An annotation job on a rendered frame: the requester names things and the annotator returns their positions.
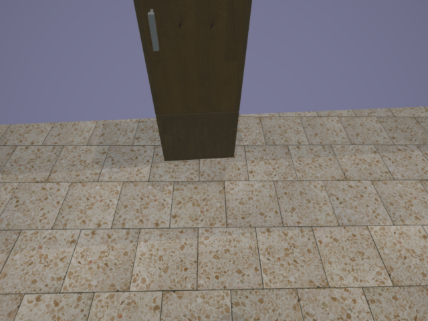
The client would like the cupboard door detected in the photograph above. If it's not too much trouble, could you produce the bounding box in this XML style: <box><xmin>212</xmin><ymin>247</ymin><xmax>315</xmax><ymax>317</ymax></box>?
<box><xmin>138</xmin><ymin>0</ymin><xmax>247</xmax><ymax>114</ymax></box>

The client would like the handle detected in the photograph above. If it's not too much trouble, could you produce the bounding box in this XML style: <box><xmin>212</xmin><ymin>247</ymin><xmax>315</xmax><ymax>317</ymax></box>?
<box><xmin>148</xmin><ymin>9</ymin><xmax>159</xmax><ymax>51</ymax></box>

